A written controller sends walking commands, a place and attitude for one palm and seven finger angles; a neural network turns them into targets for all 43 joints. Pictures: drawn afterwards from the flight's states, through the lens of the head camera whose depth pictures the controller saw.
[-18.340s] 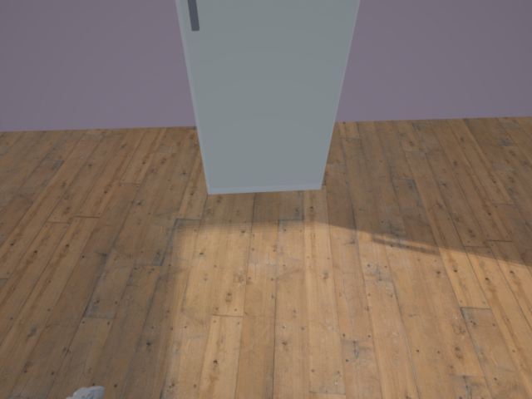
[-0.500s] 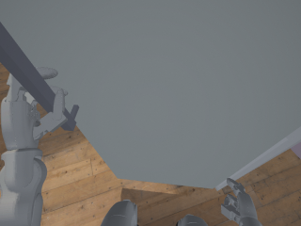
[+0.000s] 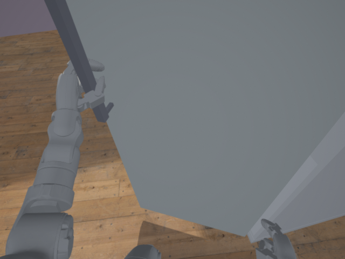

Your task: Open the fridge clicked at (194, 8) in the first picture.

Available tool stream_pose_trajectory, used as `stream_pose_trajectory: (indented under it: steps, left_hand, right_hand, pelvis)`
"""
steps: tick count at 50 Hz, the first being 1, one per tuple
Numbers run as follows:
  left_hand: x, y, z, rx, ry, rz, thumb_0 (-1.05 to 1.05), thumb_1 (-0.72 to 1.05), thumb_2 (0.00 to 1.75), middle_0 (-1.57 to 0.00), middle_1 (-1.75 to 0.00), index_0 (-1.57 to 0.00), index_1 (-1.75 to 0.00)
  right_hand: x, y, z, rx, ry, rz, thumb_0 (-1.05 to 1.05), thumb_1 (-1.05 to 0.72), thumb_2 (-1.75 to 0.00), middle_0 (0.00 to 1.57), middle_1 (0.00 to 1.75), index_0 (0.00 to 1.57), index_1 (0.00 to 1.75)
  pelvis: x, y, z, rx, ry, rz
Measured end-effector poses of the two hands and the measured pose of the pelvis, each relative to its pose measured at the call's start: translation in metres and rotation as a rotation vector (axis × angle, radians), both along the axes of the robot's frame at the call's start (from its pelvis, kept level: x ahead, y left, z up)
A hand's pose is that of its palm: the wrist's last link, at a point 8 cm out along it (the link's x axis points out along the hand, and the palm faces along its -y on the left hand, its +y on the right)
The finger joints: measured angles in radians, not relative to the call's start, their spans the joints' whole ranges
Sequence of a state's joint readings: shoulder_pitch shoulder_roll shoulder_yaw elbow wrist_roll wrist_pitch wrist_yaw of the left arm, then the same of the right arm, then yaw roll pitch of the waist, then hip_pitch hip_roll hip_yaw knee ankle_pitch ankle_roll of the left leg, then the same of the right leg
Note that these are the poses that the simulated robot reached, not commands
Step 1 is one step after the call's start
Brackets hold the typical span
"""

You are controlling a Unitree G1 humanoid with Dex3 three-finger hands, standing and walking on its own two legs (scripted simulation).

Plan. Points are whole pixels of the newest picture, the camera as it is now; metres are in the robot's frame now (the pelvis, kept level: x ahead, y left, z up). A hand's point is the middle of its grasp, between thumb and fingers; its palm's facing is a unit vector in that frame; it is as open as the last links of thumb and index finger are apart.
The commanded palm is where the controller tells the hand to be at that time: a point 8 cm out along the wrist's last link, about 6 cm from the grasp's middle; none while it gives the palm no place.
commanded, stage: stop walking and hold the door back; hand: left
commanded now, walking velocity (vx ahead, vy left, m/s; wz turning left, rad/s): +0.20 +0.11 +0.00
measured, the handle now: (86, 58) +0.44 +0.21 +0.25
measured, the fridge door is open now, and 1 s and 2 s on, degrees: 60 60 55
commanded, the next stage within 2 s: loosen the grip on the handle in 1.04 s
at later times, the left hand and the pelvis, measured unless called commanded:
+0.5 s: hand (103, 87) +0.43 +0.19 +0.19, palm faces +0.17 -0.96 -0.22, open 5.6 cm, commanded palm +0.40 +0.25 +0.17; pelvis -0.02 +0.02 +0.00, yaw -5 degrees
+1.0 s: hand (98, 94) +0.41 +0.19 +0.19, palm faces +0.07 -0.98 -0.19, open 5.5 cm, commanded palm +0.40 +0.24 +0.17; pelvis -0.04 +0.06 +0.00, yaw -6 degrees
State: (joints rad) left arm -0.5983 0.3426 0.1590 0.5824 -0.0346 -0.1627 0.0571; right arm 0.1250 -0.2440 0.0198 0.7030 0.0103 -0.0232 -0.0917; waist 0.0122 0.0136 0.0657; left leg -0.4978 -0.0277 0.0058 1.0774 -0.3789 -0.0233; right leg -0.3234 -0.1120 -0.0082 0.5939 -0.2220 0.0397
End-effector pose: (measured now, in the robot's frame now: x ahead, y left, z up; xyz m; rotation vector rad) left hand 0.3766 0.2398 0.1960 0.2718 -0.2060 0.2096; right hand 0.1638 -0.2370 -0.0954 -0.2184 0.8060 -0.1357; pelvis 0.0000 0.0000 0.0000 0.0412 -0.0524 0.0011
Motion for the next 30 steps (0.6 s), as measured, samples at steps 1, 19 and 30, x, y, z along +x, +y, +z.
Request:
stream_pose_trajectory:
  steps: [1, 19, 30]
  left_hand:
    - [0.002, 0.001, 0.000, 0.000, 0.008, -0.004, -0.12, 0.64, 0.79, -0.46, -1.41, -0.42, -1.40]
    - [0.030, -0.003, -0.002, -0.051, -0.008, -0.073, -0.09, 0.67, 0.80, -0.45, -1.40, -0.39, -1.40]
    - [0.019, 0.001, -0.003, -0.049, -0.021, -0.102, -0.09, 0.67, 0.77, -0.45, -1.40, -0.41, -1.40]
  right_hand:
    - [-0.012, -0.006, -0.001, -0.012, 0.021, -0.022, 0.01, -0.90, -0.90, 0.20, 0.30, 0.20, 0.30]
    - [-0.165, 0.012, -0.024, 0.007, 0.291, -0.237, 0.01, -0.90, -0.90, 0.20, 0.30, 0.20, 0.30]
    - [-0.120, 0.009, -0.004, -0.041, 0.109, -0.217, 0.01, -0.90, -0.90, 0.20, 0.30, 0.20, 0.30]
  pelvis:
    - [-0.002, 0.002, 0.002, 0.007, 0.004, 0.001]
    - [-0.015, 0.020, -0.002, -0.041, 0.029, -0.083]
    - [-0.025, 0.037, 0.003, -0.034, 0.008, -0.105]
